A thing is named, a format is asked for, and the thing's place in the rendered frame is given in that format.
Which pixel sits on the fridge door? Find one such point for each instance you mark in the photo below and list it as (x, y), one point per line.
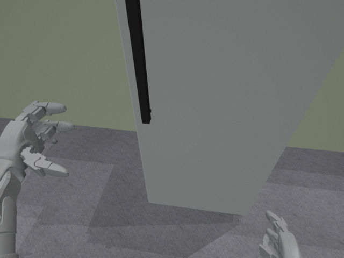
(229, 81)

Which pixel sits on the right robot hand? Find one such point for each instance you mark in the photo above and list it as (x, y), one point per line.
(285, 243)

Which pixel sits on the left robot hand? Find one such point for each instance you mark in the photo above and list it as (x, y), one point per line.
(18, 135)

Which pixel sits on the handle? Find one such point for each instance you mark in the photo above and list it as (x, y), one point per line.
(137, 42)

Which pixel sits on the left robot forearm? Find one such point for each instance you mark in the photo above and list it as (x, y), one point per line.
(11, 177)

